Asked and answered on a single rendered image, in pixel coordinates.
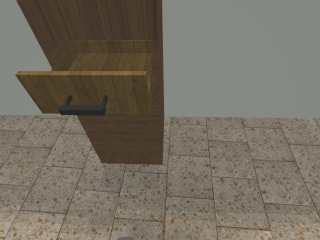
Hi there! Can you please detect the drawer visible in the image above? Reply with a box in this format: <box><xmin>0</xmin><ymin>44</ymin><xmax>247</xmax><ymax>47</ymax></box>
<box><xmin>15</xmin><ymin>40</ymin><xmax>154</xmax><ymax>115</ymax></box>

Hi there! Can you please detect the cabinet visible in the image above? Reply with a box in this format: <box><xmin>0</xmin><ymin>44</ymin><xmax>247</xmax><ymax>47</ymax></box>
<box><xmin>16</xmin><ymin>0</ymin><xmax>165</xmax><ymax>165</ymax></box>

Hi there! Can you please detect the handle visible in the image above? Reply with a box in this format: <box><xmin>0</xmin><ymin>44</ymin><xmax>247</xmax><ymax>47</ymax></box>
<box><xmin>58</xmin><ymin>95</ymin><xmax>108</xmax><ymax>116</ymax></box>

